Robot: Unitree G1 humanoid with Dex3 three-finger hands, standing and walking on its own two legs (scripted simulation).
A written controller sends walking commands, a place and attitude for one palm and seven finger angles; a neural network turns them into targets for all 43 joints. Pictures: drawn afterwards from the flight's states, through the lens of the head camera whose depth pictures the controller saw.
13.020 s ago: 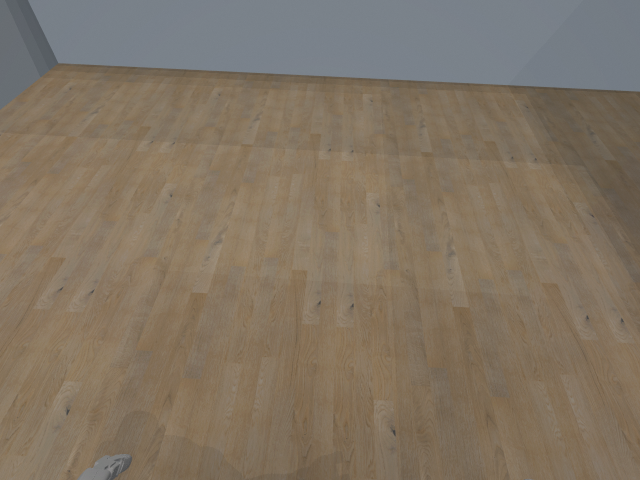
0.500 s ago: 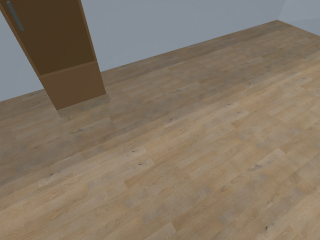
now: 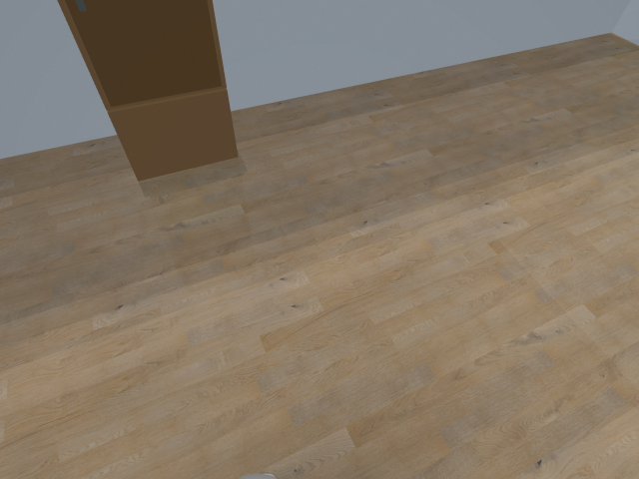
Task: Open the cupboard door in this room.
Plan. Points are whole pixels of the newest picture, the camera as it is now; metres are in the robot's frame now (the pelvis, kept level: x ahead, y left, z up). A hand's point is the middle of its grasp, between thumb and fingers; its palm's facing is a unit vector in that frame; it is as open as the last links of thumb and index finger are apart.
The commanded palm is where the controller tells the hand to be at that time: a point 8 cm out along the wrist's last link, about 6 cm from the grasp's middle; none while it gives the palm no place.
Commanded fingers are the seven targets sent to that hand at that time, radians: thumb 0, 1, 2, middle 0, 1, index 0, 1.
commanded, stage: turn or walk to find it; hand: left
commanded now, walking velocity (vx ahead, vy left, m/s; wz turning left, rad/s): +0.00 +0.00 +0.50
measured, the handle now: out of the picture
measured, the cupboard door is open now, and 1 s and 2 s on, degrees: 0 0 0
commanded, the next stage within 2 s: stand and wait in 0.60 s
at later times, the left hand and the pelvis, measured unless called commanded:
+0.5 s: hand out of the picture +0.03 +0.15 -0.12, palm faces +0.28 -0.91 -0.32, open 7.4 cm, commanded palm none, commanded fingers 0.00 0.90 0.90 -0.20 -0.30 -0.20 -0.30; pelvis -0.01 -0.08 +0.02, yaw +17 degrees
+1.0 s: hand out of the picture -0.17 +0.09 -0.17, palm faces +0.52 -0.83 -0.20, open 7.4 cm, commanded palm none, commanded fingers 0.00 0.90 0.90 -0.20 -0.30 -0.20 -0.30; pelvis -0.02 -0.03 +0.01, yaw +27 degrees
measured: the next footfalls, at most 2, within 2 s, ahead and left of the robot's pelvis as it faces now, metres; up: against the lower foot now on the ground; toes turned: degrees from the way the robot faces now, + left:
right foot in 0.34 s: +0.03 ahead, -0.16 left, +0.00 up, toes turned +13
left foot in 0.86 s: -0.04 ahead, +0.07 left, +0.00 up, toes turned +29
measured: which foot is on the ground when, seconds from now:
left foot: down 0.00-0.34, up 0.36-0.84, down 0.86-1.00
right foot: down 0.00-0.00, up 0.02-0.32, down 0.34-0.88, up 0.90-1.00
